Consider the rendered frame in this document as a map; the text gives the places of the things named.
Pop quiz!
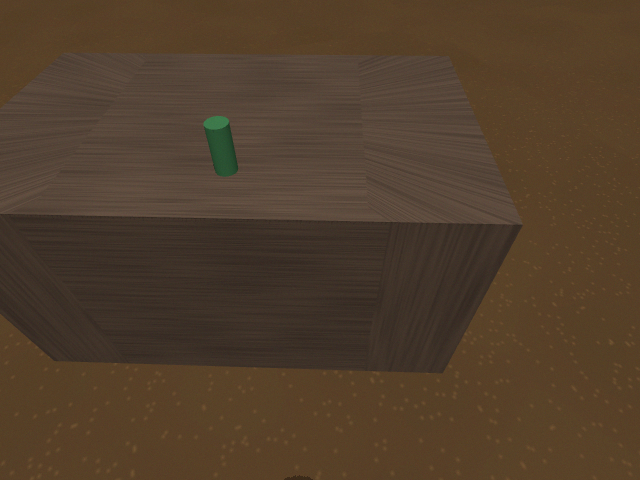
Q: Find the can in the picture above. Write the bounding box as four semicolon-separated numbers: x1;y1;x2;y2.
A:
203;116;238;177

